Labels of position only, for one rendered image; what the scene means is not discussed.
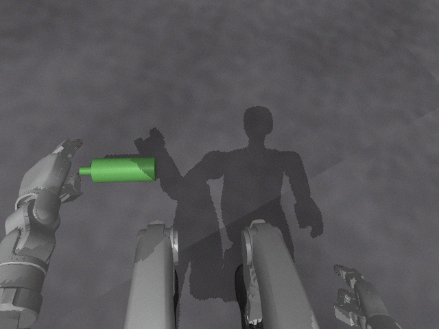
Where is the left robot arm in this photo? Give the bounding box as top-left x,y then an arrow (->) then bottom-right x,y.
0,190 -> 61,329

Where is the right robot arm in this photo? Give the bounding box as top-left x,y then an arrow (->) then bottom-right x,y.
366,315 -> 402,329

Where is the right robot foot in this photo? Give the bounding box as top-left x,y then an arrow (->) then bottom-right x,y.
235,264 -> 263,329

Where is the bottle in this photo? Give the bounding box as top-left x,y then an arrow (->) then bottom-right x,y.
80,157 -> 157,183

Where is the left robot hand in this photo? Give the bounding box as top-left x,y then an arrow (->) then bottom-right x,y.
19,138 -> 83,204

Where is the right robot hand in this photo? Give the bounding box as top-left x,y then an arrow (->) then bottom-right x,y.
333,265 -> 390,329

